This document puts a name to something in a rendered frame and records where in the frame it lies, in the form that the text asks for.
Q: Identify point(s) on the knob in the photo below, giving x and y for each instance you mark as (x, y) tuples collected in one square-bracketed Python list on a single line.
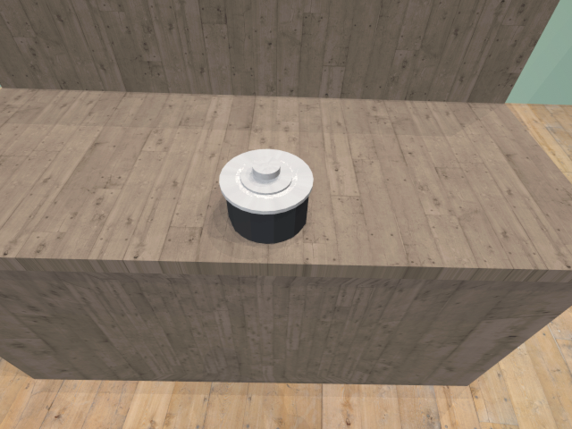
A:
[(266, 168)]

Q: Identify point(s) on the table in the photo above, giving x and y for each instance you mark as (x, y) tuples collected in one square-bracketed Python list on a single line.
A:
[(438, 236)]

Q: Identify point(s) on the pot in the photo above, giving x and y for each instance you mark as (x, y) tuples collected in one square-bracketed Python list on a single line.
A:
[(268, 228)]

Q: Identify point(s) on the lid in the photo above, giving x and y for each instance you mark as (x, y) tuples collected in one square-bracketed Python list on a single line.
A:
[(244, 190)]

